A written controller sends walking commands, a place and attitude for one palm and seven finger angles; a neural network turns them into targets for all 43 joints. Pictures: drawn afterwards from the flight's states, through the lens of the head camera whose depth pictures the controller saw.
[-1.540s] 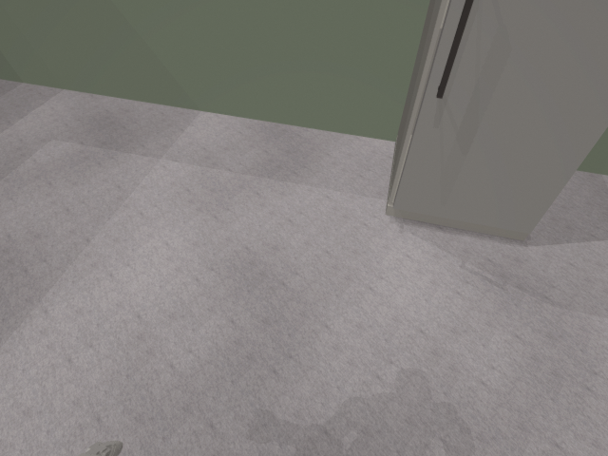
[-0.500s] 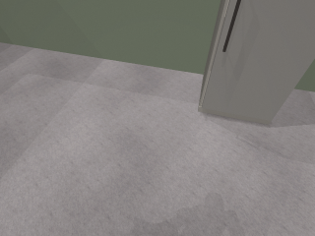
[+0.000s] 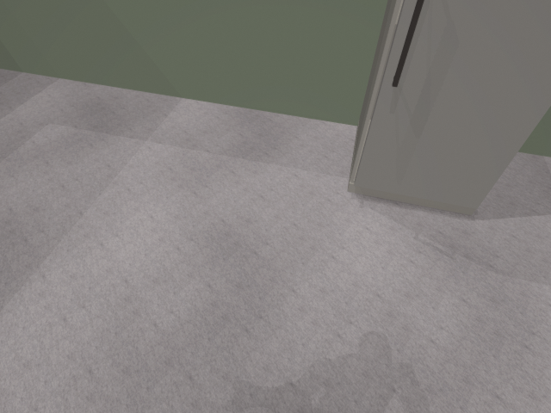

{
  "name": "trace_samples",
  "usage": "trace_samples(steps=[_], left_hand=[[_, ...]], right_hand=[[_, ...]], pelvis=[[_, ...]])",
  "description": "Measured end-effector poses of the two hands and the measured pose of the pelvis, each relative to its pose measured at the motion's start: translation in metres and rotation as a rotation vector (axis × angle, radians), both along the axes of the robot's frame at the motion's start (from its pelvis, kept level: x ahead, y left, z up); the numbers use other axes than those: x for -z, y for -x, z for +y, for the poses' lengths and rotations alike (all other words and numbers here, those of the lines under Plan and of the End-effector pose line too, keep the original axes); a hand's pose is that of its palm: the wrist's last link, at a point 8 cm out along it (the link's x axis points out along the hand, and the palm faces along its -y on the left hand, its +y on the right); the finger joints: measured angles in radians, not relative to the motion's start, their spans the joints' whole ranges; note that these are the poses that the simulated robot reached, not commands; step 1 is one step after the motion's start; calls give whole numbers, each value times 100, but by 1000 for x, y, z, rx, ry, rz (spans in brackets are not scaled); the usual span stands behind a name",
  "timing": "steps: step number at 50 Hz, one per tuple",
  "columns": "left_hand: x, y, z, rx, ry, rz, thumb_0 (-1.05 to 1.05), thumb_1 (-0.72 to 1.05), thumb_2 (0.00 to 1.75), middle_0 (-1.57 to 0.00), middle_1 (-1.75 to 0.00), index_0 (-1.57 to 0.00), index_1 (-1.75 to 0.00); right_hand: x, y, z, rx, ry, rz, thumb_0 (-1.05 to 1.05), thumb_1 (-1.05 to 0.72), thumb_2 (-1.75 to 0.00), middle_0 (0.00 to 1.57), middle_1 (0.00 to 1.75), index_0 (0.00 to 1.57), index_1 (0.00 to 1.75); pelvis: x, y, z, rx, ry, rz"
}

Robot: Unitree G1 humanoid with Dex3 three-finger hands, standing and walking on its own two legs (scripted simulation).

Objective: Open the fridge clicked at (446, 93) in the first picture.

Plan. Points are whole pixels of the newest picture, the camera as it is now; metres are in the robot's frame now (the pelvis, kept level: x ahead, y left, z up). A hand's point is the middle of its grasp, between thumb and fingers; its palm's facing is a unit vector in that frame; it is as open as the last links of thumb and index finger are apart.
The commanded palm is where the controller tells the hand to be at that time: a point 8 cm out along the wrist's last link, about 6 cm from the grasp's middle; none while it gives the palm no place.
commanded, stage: walk to a spot facing it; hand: left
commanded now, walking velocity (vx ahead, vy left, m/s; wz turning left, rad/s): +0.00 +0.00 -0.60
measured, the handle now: (411, 26) +1.22 -0.37 +0.07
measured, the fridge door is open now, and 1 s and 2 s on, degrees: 0 0 0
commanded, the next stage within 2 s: none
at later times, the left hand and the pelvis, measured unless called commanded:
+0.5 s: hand out of the picture +0.06 +0.16 -0.17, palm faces -0.15 -0.96 -0.24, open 7.4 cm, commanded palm none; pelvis -0.01 -0.02 -0.02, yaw -12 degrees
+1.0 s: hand (182, 360) +0.24 +0.19 -0.18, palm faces -0.42 -0.88 -0.20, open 7.4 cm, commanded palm none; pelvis +0.11 +0.01 +0.00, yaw -30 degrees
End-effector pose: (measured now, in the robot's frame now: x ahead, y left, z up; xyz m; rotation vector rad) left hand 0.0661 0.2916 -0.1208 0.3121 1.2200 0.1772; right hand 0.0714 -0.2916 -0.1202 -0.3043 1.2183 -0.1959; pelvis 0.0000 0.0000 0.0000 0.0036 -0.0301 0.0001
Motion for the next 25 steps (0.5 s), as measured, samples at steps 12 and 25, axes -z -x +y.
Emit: trace_samples(steps=[12, 25], left_hand=[[15, -3, -21, 47, 30, 52, 1, 90, 90, -20, -30, -20, -30], [20, 6, -81, 108, 89, 62, 1, 90, 90, -20, -30, -20, -30]], right_hand=[[14, 11, 15, 90, -38, -43, 1, -91, -90, 20, 30, 20, 30], [40, 64, 11, 226, -133, 18, 1, -91, -90, 20, 30, 20, 30]], pelvis=[[10, 4, -1, 92, -12, 17], [17, 12, -23, 208, -15, 23]])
